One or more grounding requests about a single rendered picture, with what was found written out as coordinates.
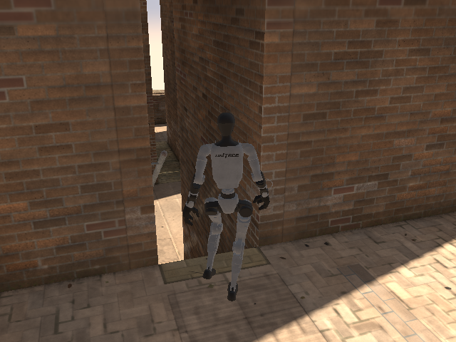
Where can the left robot hand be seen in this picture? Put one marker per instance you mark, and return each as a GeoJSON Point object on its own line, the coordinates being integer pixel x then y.
{"type": "Point", "coordinates": [187, 216]}

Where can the robot left upper arm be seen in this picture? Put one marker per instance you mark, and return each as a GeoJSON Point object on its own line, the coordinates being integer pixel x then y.
{"type": "Point", "coordinates": [201, 162]}

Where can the right robot hand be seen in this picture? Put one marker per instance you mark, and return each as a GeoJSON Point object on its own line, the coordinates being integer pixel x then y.
{"type": "Point", "coordinates": [260, 199]}

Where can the robot head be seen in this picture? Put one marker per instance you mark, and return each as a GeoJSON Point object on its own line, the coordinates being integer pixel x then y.
{"type": "Point", "coordinates": [226, 123]}

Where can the left robot forearm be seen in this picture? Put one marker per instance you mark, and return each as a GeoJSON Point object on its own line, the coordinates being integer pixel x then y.
{"type": "Point", "coordinates": [193, 193]}

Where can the right robot forearm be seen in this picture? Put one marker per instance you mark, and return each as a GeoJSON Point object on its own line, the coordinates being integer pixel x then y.
{"type": "Point", "coordinates": [262, 186]}

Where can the left robot shin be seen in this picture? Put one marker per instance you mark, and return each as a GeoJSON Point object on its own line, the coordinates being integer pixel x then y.
{"type": "Point", "coordinates": [212, 246]}

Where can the robot right upper arm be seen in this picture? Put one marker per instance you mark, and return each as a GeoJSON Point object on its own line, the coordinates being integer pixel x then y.
{"type": "Point", "coordinates": [249, 150]}

